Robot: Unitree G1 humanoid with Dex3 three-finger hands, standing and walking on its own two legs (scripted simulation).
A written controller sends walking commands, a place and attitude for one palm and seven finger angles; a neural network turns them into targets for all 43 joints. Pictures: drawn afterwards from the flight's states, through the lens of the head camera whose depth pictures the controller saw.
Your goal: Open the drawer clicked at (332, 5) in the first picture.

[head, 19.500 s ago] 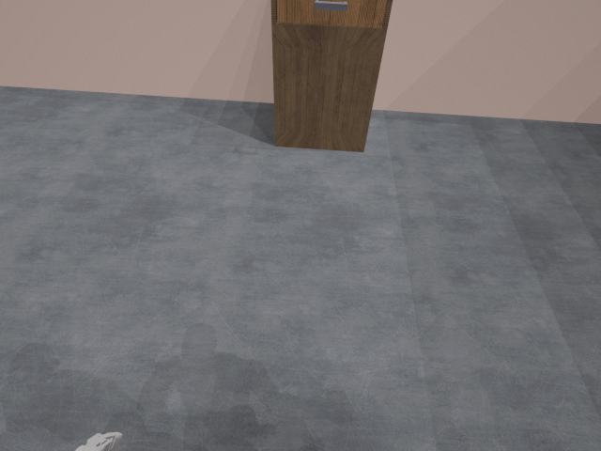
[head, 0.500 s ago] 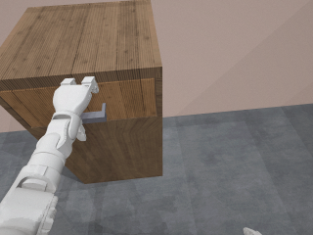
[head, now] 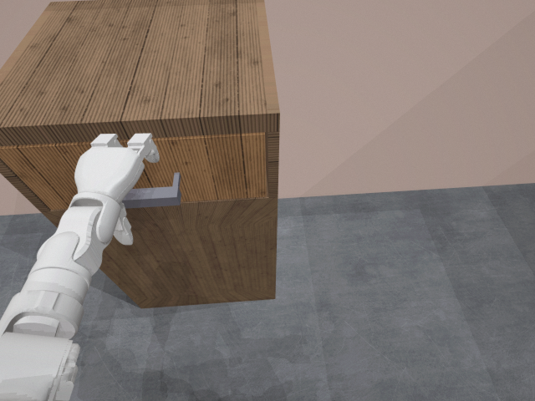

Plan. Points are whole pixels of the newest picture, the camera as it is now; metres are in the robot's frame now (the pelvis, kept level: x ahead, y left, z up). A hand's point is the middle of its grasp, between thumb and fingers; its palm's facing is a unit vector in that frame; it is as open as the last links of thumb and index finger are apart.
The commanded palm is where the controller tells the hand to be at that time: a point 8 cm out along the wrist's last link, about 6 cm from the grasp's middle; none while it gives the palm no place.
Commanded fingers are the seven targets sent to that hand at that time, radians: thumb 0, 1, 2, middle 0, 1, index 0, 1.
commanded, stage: move the hooked fingers above the handle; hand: left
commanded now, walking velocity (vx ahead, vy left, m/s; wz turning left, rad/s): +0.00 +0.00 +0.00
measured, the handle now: (144, 188) +0.47 +0.25 +0.00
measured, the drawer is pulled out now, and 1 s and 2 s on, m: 0.00 0.00 0.00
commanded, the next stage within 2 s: none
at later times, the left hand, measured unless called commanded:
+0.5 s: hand (117, 197) +0.40 +0.26 +0.06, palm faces +0.03 -0.03 -1.00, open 13.8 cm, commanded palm +0.39 +0.27 +0.12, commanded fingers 0.00 -0.50 0.30 -0.30 -1.20 -0.30 -1.20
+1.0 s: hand (120, 194) +0.41 +0.26 +0.06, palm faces +0.03 -0.03 -1.00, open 13.8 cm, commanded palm +0.39 +0.27 +0.12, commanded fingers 0.00 -0.50 0.30 -0.30 -1.20 -0.30 -1.20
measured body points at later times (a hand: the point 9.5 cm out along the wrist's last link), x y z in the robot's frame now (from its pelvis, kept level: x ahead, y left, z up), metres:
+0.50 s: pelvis -0.01 +0.01 +0.00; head +0.04 +0.01 +0.45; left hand +0.39 +0.26 +0.12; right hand +0.09 -0.25 -0.13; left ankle -0.04 +0.09 -0.72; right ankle -0.01 -0.09 -0.72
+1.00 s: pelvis -0.01 +0.01 +0.00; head +0.05 +0.00 +0.45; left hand +0.40 +0.26 +0.11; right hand +0.07 -0.25 -0.13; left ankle -0.04 +0.09 -0.72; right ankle -0.01 -0.09 -0.72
